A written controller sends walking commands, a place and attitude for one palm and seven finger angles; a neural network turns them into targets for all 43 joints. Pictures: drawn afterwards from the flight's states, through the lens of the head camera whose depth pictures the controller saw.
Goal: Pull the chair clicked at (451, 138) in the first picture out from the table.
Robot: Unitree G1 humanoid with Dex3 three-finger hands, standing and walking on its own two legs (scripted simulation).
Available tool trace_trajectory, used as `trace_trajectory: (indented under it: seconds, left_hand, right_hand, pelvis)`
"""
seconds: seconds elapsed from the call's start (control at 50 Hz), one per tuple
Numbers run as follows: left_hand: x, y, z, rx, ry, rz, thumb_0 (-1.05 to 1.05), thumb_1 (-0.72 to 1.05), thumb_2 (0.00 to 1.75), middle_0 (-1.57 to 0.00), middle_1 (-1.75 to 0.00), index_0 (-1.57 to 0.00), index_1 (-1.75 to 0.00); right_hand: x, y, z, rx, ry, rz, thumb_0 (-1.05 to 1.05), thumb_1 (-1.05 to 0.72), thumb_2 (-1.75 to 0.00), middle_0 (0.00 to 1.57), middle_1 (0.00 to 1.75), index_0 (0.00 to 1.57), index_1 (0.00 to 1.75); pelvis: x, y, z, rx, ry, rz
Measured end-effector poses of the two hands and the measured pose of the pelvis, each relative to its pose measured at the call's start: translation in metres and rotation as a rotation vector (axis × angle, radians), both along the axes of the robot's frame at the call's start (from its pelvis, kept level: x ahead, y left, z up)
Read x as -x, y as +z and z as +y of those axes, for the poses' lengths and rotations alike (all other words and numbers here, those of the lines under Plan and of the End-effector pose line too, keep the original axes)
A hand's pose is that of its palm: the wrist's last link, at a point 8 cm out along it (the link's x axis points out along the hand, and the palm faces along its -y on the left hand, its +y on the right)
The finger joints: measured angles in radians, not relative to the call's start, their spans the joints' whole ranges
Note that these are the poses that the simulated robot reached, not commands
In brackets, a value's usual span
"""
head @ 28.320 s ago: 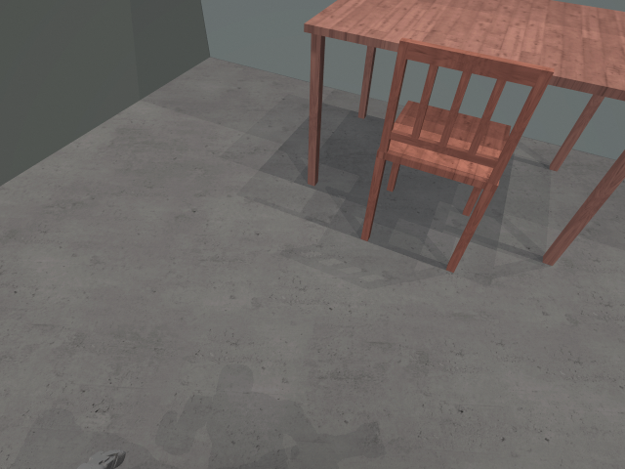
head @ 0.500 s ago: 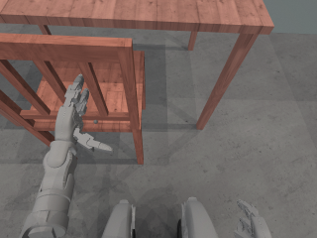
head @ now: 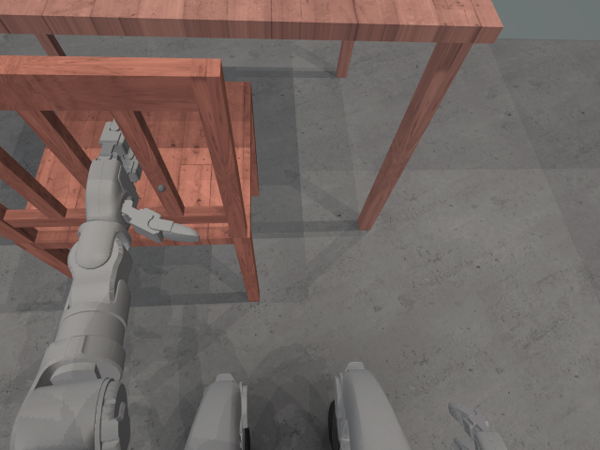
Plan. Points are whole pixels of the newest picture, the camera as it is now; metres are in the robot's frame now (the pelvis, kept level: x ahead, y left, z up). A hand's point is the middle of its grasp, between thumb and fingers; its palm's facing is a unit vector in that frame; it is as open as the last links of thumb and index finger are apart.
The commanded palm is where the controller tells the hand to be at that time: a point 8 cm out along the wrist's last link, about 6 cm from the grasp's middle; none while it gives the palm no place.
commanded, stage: push the fingers through the gap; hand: left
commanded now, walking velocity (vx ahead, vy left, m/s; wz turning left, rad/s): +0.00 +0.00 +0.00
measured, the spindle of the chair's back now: (83, 169) +0.48 +0.27 +0.03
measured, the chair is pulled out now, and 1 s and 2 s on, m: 0.00 0.00 0.04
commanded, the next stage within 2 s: hook a spindle and tug to test in 0.28 s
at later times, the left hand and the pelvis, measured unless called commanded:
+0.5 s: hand (164, 188) +0.45 +0.16 +0.03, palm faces -0.01 -1.00 -0.04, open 16.8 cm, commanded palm +0.42 +0.21 +0.04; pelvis +0.00 +0.00 +0.00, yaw +0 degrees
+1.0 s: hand (166, 193) +0.44 +0.16 +0.03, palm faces +0.02 -1.00 -0.03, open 10.6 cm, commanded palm +0.42 +0.20 +0.04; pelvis +0.00 +0.00 +0.00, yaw +0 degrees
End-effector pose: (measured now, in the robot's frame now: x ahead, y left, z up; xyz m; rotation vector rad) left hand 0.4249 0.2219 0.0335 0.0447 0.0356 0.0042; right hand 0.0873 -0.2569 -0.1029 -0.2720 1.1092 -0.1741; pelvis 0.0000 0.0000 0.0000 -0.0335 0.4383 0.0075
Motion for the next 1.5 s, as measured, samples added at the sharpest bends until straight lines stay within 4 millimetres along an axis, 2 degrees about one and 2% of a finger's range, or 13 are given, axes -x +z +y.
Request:
trace_trajectory:
  seconds: [0.14,0.3,0.48,0.6,0.78,0.96,1.06,1.28,1.5]
  left_hand:
    - [0.007,0.001,-0.004,0.002,-0.017,-0.009,-0.01,-0.5,0.3,-0.06,-0.08,-0.06,-0.08]
    - [0.001,-0.006,-0.006,0.002,0.005,0.005,-0.01,-0.5,0.3,-0.06,-0.08,-0.07,-0.08]
    - [-0.001,0.002,-0.004,-0.001,-0.012,-0.015,-0.01,-0.5,0.3,-0.07,-0.11,-0.07,-0.11]
    - [0.007,-0.002,-0.003,0.011,0.0,0.011,-0.01,-0.5,0.3,-0.13,-0.29,-0.13,-0.29]
    - [0.013,0.003,-0.006,0.006,-0.014,-0.028,-0.01,-0.47,0.31,-0.27,-0.72,-0.27,-0.72]
    - [0.009,-0.003,-0.005,0.015,0.008,-0.007,-0.01,-0.16,0.45,-0.42,-1.19,-0.41,-1.19]
    - [0.005,-0.002,-0.007,0.012,0.014,-0.01,0.0,0.1,0.55,-0.43,-1.31,-0.45,-1.34]
    - [0.001,-0.001,-0.008,0.01,0.011,0.001,0.01,0.67,0.8,-0.44,-1.4,-0.47,-1.43]
    - [0.009,-0.001,-0.009,0.021,0.014,0.004,0.02,0.71,0.78,-0.41,-1.41,-0.41,-1.45]
  right_hand:
    - [0.006,0.001,0.0,-0.01,-0.013,0.029,0.01,-0.9,-0.9,0.2,0.3,0.21,0.3]
    - [-0.001,0.001,0.0,0.0,0.004,0.018,0.01,-0.9,-0.9,0.2,0.3,0.21,0.3]
    - [-0.008,0.001,0.0,-0.008,0.003,0.009,0.01,-0.9,-0.9,0.2,0.3,0.21,0.3]
    - [-0.011,0.004,0.002,-0.013,0.005,-0.001,0.01,-0.9,-0.9,0.2,0.3,0.21,0.3]
    - [-0.014,0.005,0.003,-0.009,0.016,-0.009,0.01,-0.9,-0.9,0.2,0.3,0.21,0.3]
    - [-0.01,0.001,0.003,-0.005,0.016,-0.008,0.01,-0.9,-0.9,0.2,0.3,0.21,0.3]
    - [-0.006,-0.001,0.004,-0.01,0.011,0.008,0.01,-0.9,-0.9,0.2,0.3,0.21,0.3]
    - [-0.002,0.001,0.004,-0.016,-0.007,0.03,0.01,-0.9,-0.9,0.2,0.3,0.21,0.3]
    - [-0.017,0.01,0.004,-0.022,-0.011,0.001,0.01,-0.9,-0.9,0.2,0.3,0.21,0.3]
  pelvis:
    - [-0.003,0.003,0.001,-0.002,-0.006,0.001]
    - [-0.002,0.002,0.0,-0.001,0.001,0.001]
    - [-0.003,0.003,0.0,-0.001,-0.002,0.005]
    - [-0.004,0.005,0.0,-0.002,-0.002,-0.001]
    - [-0.003,0.005,0.0,0.001,0.003,-0.011]
    - [0.0,0.002,0.002,0.002,0.005,-0.004]
    - [0.0,0.002,0.002,0.001,0.003,-0.001]
    - [-0.006,0.005,0.002,0.0,-0.002,0.003]
    - [-0.015,0.01,0.002,-0.002,-0.011,-0.001]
